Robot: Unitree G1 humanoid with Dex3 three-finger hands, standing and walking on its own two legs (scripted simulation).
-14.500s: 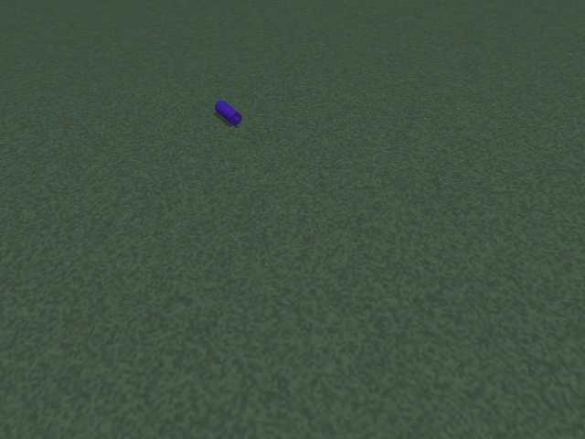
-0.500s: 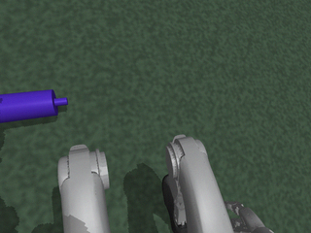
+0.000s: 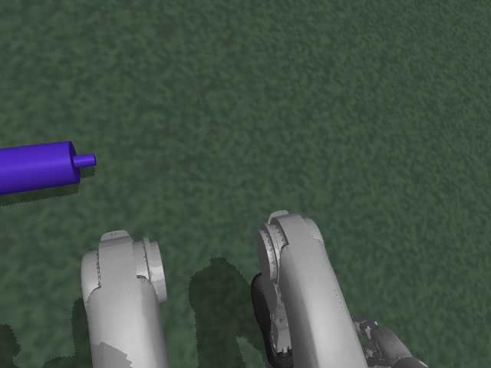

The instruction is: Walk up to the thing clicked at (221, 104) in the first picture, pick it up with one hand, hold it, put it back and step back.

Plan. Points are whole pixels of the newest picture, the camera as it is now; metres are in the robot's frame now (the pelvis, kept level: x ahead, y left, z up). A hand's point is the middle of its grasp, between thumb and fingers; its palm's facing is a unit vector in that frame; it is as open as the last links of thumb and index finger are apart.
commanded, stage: rise first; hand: left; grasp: from above
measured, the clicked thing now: (27, 168) +0.44 +0.36 -0.27
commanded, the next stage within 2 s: approach in 0.60 s
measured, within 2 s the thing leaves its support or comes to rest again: neither
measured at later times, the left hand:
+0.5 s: hand out of the picture +0.39 +0.41 -0.15, palm faces -0.44 -0.15 -0.89, open 14.0 cm
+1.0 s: hand out of the picture +0.42 +0.37 -0.15, palm faces -0.39 -0.10 -0.91, open 13.9 cm
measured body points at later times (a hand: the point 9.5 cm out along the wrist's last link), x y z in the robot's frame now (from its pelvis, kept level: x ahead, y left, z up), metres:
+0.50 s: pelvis +0.00 +0.00 +0.00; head +0.22 +0.12 +0.37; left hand +0.41 +0.42 -0.10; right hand +0.11 -0.27 -0.09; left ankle +0.07 +0.13 -0.28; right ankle +0.10 -0.15 -0.28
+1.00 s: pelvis +0.00 +0.00 +0.01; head +0.22 +0.12 +0.38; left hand +0.44 +0.37 -0.10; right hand +0.11 -0.26 -0.09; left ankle +0.07 +0.13 -0.28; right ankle +0.10 -0.15 -0.28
